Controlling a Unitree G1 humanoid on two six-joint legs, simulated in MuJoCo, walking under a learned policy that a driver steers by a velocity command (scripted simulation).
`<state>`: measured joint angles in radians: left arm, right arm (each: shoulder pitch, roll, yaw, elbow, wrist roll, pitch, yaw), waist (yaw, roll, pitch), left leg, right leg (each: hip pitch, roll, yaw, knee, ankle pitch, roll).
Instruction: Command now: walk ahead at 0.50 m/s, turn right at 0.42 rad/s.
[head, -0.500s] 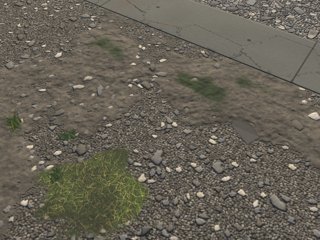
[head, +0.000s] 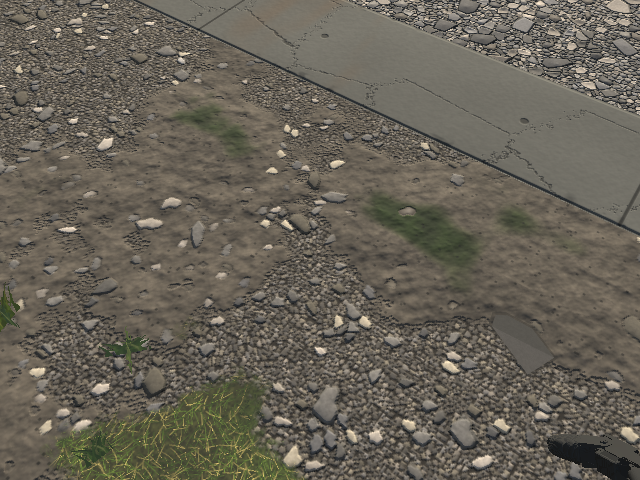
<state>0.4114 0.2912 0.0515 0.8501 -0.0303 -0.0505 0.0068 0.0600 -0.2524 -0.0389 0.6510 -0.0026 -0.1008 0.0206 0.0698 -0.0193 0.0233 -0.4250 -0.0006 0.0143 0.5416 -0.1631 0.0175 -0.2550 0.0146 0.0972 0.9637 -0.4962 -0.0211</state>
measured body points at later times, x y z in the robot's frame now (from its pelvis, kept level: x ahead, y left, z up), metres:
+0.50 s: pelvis +0.25 -0.07 -0.01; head +0.29 -0.10 +0.43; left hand +0.51 +0.12 -0.09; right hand +0.21 -0.37 -0.14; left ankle +0.11 +0.12 -0.66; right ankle +0.32 -0.17 -0.73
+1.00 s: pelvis +0.54 -0.13 -0.01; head +0.57 -0.14 +0.44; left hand +0.66 +0.14 -0.13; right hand +0.65 -0.43 -0.10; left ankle +0.69 -0.08 -0.73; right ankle +0.32 -0.17 -0.72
